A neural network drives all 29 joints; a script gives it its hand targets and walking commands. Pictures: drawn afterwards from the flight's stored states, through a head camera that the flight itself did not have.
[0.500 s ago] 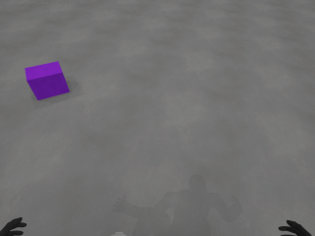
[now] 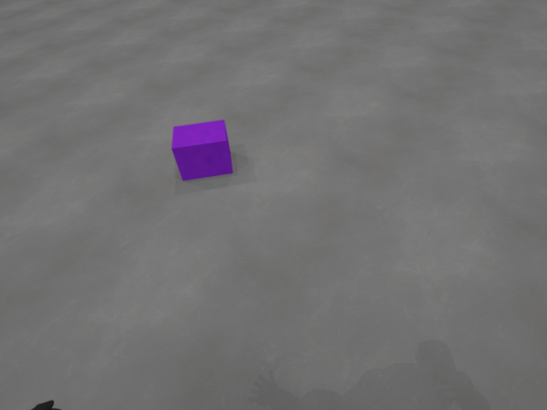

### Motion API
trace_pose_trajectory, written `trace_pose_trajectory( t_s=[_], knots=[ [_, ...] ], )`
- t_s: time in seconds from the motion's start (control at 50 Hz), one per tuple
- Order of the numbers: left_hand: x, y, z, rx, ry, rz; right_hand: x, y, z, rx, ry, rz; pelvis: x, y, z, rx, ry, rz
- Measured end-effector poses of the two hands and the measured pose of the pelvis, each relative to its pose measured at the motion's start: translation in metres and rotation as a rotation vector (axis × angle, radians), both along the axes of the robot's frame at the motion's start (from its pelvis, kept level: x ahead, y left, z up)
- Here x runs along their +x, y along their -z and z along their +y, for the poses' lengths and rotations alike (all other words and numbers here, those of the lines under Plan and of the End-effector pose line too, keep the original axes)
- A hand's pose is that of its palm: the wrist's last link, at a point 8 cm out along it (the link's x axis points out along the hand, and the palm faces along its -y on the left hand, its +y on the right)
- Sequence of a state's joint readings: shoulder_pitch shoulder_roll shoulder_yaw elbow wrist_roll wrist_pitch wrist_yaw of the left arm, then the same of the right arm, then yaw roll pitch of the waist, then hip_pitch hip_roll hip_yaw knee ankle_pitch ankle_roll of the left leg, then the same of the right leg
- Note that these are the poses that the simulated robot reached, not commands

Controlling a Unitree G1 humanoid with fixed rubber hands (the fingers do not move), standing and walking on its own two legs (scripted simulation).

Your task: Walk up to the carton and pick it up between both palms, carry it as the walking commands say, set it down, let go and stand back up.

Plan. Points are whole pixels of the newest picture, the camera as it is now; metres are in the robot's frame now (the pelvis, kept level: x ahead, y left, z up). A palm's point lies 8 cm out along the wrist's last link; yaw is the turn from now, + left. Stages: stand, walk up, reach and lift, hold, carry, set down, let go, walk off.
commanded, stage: walk up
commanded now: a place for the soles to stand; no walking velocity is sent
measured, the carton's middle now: (203, 150) +1.56 +0.53 -0.65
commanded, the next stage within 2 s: none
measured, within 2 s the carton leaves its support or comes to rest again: neither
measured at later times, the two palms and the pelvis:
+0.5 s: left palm (39, 345) +0.25 +0.43 -0.08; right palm (398, 240) +0.45 -0.20 -0.05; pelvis +0.25 +0.09 +0.01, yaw +14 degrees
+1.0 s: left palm (63, 244) +0.43 +0.47 -0.04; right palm (355, 166) +0.71 -0.16 -0.07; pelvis +0.49 +0.12 +0.01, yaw +20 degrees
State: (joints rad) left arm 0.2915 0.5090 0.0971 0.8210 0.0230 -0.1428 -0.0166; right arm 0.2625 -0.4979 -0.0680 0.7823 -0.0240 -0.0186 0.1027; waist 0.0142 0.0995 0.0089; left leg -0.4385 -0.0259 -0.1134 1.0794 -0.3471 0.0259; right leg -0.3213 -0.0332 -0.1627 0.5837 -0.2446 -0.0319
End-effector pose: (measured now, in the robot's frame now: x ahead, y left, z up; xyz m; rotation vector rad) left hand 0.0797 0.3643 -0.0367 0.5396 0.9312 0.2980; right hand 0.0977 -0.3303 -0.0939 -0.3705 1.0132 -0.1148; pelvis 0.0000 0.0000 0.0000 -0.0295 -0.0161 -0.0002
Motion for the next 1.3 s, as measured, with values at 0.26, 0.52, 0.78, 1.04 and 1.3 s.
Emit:
trace_pose_trajectory(
  t_s=[0.26,0.52,0.78,1.04,1.3],
  knots=[
    [-0.018,0.007,0.04,-0.049,-0.285,0.181,0.291,-0.047,0.108,0.043,-0.343,-0.186,0.126,-0.01,0.037,0.001,-0.166,0.031],
    [0.181,0.039,0.07,-0.183,-0.204,0.043,0.35,-0.048,0.123,-0.08,-0.223,-0.083,0.258,-0.011,0.091,0.036,-0.255,0.026],
    [0.384,0.017,0.085,-0.097,-0.146,-0.121,0.426,0.004,0.1,-0.085,-0.181,0.085,0.401,0.009,0.09,0.041,-0.304,0.001],
    [0.351,0.01,0.109,-0.115,-0.386,0.069,0.644,-0.03,0.192,-0.021,-0.4,-0.06,0.51,-0.014,0.126,0.009,-0.351,-0.004],
    [0.466,0.052,0.168,-0.207,-0.352,0.1,0.761,-0.057,0.274,-0.069,-0.363,-0.197,0.612,-0.006,0.201,0.026,-0.324,0.002]
  ],
)
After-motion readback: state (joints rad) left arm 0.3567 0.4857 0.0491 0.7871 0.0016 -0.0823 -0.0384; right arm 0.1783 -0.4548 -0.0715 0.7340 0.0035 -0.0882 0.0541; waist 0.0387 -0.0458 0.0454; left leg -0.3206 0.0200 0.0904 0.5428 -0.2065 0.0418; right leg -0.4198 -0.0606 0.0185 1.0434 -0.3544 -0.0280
